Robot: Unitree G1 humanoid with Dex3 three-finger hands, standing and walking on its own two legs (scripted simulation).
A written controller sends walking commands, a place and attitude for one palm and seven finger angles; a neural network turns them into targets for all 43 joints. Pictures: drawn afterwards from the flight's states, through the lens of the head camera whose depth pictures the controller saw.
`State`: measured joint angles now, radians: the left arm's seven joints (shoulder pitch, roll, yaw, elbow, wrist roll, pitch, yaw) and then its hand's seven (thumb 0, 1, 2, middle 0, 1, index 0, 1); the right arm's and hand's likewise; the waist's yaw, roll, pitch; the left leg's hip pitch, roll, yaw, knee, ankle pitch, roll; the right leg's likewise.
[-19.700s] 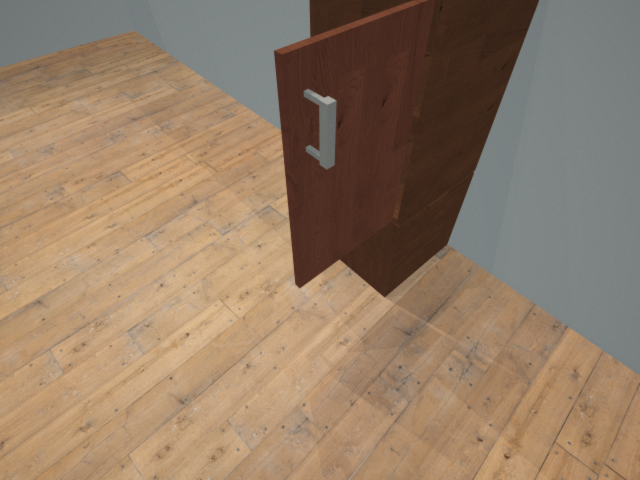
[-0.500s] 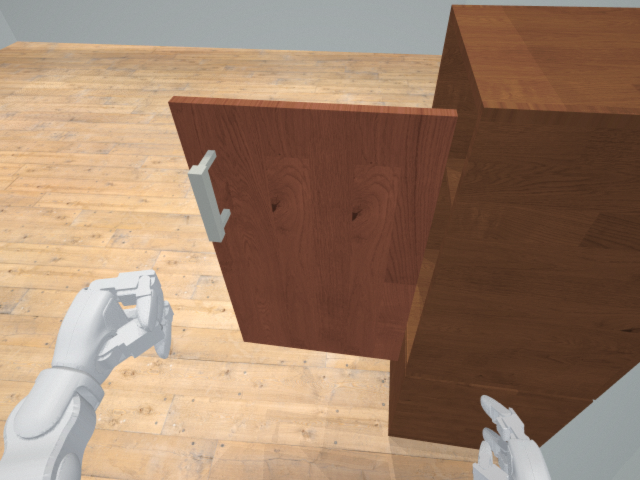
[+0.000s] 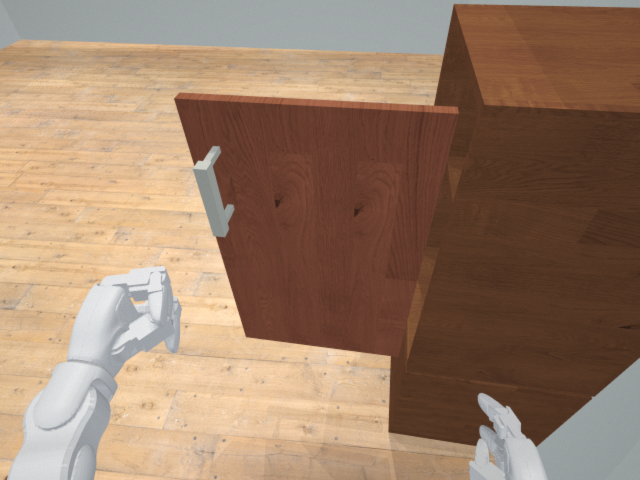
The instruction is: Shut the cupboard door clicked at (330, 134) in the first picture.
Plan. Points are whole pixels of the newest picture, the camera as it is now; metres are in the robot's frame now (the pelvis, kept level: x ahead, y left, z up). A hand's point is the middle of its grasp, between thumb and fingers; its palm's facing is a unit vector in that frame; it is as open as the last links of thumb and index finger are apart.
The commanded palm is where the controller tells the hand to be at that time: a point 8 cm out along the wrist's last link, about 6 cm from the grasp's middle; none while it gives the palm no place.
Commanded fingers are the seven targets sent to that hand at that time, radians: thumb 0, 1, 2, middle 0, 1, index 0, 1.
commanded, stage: bring the fist close to the handle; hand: left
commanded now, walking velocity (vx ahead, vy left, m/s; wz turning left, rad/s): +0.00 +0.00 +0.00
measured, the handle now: (217, 192) +0.46 +0.21 +0.13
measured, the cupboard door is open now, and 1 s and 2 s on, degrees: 90 90 84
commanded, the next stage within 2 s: push the door shut along its arc in 1.26 s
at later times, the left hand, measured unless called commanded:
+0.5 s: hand (187, 276) +0.30 +0.20 +0.12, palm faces +0.01 -1.00 -0.05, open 3.1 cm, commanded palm +0.29 +0.24 +0.13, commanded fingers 0.00 0.90 0.90 -1.30 -1.50 -1.30 -1.50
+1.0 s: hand (210, 238) +0.37 +0.19 +0.13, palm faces +0.01 -1.00 -0.04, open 3.1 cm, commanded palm +0.34 +0.23 +0.13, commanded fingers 0.00 0.90 0.90 -1.30 -1.50 -1.30 -1.50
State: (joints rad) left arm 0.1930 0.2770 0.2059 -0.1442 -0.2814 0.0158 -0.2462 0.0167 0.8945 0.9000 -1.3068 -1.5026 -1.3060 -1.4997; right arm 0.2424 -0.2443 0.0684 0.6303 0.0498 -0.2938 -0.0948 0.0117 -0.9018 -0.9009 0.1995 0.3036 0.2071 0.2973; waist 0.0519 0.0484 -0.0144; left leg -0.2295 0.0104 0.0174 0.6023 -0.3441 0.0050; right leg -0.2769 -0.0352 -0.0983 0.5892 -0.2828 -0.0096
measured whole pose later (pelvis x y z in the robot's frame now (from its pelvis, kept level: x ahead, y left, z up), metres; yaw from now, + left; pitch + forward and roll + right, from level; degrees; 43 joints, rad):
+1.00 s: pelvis +0.02 +0.00 +0.00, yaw -2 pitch +2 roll +0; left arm -0.24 0.29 0.25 0.33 -0.23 -0.03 -0.21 0.02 0.90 0.90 -1.30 -1.50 -1.30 -1.50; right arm 0.25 -0.26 0.04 0.67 0.05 -0.20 -0.08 0.01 -0.90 -0.90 0.20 0.30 0.21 0.30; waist 0.00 0.03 -0.04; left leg -0.24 0.01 0.05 0.55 -0.34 0.01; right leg -0.31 -0.03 -0.06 0.57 -0.28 -0.01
